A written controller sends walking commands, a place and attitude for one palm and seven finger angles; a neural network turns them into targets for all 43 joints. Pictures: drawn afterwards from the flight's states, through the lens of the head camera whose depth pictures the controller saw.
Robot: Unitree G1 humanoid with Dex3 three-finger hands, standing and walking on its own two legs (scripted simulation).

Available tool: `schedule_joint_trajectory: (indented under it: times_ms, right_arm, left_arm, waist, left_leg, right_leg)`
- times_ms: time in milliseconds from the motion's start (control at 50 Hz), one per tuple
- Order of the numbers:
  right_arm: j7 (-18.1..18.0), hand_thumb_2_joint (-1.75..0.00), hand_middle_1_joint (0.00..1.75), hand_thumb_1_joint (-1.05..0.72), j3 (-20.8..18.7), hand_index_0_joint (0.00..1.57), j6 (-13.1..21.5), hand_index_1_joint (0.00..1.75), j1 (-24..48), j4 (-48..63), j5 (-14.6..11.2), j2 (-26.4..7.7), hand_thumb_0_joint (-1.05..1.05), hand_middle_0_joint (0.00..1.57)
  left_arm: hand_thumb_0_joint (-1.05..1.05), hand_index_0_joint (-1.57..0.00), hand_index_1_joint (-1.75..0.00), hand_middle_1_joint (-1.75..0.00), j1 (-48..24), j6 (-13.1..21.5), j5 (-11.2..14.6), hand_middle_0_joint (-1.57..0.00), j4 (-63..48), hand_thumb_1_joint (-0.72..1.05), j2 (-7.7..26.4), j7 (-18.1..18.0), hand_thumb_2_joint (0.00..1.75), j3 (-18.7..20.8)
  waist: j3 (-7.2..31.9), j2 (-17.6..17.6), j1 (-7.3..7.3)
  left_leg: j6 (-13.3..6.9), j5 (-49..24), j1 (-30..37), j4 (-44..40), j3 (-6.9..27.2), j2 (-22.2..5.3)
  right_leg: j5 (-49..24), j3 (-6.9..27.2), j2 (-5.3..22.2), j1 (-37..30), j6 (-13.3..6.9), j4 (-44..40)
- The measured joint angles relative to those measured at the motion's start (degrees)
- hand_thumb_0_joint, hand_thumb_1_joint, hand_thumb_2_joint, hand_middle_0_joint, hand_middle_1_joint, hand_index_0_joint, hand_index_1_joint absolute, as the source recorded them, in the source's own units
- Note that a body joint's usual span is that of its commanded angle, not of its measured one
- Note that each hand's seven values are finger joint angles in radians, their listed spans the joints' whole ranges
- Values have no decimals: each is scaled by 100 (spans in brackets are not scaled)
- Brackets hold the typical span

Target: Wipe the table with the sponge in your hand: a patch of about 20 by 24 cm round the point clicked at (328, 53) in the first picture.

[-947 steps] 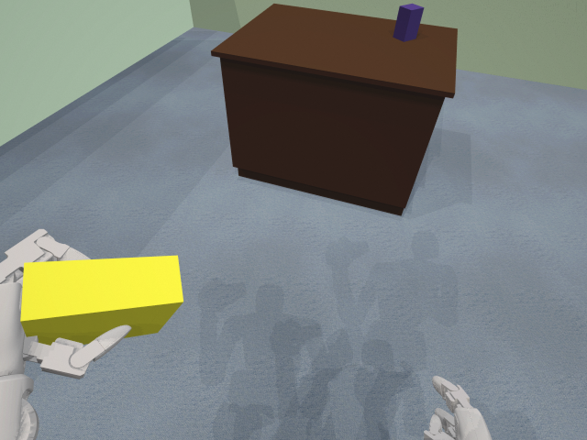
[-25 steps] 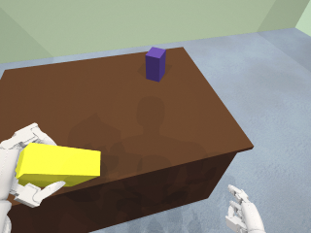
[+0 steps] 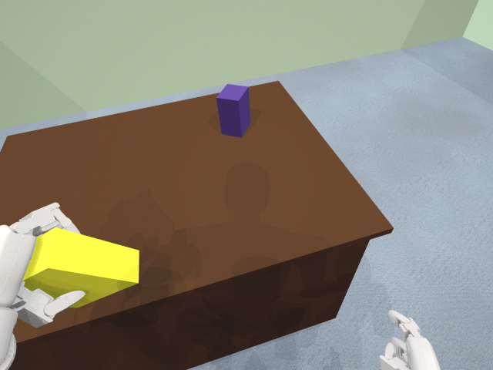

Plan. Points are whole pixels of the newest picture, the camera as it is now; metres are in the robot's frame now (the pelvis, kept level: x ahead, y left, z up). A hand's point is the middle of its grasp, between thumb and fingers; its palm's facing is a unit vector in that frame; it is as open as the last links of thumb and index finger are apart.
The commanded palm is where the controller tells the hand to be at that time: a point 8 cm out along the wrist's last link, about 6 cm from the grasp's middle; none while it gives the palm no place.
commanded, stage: turn the palm down, sponge in hand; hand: left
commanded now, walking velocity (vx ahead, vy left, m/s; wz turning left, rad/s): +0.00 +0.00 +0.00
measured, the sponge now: (82, 275) +0.21 +0.27 +0.10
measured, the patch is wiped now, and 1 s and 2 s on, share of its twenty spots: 0.00 0.00 0.00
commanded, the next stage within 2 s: move the sponge above the wiping area in 1.26 s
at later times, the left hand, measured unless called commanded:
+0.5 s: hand (36, 259) +0.21 +0.33 +0.12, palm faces +0.16 -0.23 -0.96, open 9.5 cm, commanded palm +0.18 +0.31 +0.18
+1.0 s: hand (54, 253) +0.23 +0.32 +0.11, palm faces +0.00 -0.10 -0.99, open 9.5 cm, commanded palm +0.20 +0.31 +0.18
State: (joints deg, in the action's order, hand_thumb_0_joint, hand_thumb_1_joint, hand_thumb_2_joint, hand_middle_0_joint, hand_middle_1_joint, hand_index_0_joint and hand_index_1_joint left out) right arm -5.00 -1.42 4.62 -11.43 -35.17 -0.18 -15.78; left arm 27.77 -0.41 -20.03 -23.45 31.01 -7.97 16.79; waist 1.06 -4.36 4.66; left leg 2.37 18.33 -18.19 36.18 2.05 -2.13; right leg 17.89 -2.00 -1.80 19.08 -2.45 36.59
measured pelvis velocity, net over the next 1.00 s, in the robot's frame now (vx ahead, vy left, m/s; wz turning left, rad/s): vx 0.01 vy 0.03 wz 0.00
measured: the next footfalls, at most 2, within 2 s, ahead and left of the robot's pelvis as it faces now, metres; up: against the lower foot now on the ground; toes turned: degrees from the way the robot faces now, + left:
none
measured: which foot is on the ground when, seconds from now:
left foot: down 0.00-1.00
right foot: down 0.00-1.00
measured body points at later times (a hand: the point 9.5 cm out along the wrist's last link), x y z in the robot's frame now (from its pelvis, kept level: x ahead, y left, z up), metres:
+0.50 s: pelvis +0.00 +0.03 +0.01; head -0.01 -0.01 +0.46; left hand +0.20 +0.33 +0.17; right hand +0.23 -0.17 -0.07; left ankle +0.01 +0.15 -0.72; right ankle +0.02 -0.09 -0.72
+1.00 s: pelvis +0.01 +0.03 +0.02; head +0.01 -0.02 +0.47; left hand +0.22 +0.32 +0.16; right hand +0.26 -0.17 -0.07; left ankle +0.01 +0.15 -0.72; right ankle +0.02 -0.09 -0.72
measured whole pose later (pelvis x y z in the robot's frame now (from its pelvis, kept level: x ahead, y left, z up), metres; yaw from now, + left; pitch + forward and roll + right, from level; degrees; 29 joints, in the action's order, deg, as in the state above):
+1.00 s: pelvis +0.01 +0.03 +0.02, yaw +0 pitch -3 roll +0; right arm -2.7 1.7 -0.5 -0.7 -39.4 -1.2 -15.3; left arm 9.2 -20.2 -50.7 -10.0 27.4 1.2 -2.0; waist -1.0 -7.1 7.7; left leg 0.0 12.3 -6.9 22.2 1.1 0.3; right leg 12.0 -1.0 0.5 7.7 -0.3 22.7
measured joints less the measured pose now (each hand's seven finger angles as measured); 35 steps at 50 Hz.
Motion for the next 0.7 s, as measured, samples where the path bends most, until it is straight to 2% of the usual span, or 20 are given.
schedule_joint_trajectory:
  times_ms: [120,240,320,420,520,600,700]
  right_arm:
    - [-150,-90,30,-91,66,20,-36,30,65,-76,-78,-54,2,20]
    - [-208,-90,30,-91,178,20,44,30,245,-93,-52,75,2,20]
    - [-132,-90,30,-90,247,20,3,30,377,-95,-49,186,2,20]
    - [-41,-90,30,-90,323,20,-158,30,543,-143,-98,208,2,20]
    - [-42,-90,30,-90,379,20,-269,30,717,-185,-132,123,2,20]
    - [-41,-90,30,-90,360,20,-259,30,819,-212,-83,95,2,20]
    - [30,-90,30,-90,331,20,-285,30,900,-316,-16,147,2,20]
  left_arm:
    - [0,-80,-138,-138,-322,-548,-403,-79,441,-44,-77,86,102,-334]
    - [0,-80,-138,-138,-620,-560,-1056,-79,454,-44,-145,207,102,-919]
    - [0,-80,-137,-138,-760,-659,-1379,-79,425,-44,-106,158,102,-1067]
    - [0,-80,-137,-138,-1044,-1203,-1618,-79,638,-44,-136,171,102,-1045]
    - [0,-80,-138,-139,-1379,-1695,-1970,-79,976,-44,-223,488,102,-1249]
    - [0,-80,-138,-139,-1464,-1611,-2304,-79,1001,-44,-285,734,102,-1543]
    - [0,-80,-138,-138,-1520,-1294,-2709,-79,988,-44,-249,688,102,-1729]
  waist:
    - [-33,-105,13]
    - [-89,-85,44]
    - [-62,-73,74]
    - [-54,-121,141]
    - [-174,-155,211]
    - [-277,-143,280]
    - [-276,-99,350]
  left_leg:
    - [-78,-75,100,-90,-21,84]
    - [-130,-172,264,-269,-82,145]
    - [-161,-227,409,-430,-140,157]
    - [-197,-313,629,-667,-170,177]
    - [-240,-426,803,-891,-135,232]
    - [-263,-486,900,-1023,-121,251]
    - [-253,-506,993,-1134,-124,227]
  right_leg:
    - [-62,23,83,-106,75,-83]
    - [-169,85,143,-258,138,-259]
    - [-250,142,154,-393,168,-436]
    - [-362,173,174,-625,205,-711]
    - [-457,137,229,-826,236,-943]
    - [-516,122,248,-937,245,-1088]
    - [-561,125,222,-1042,227,-1237]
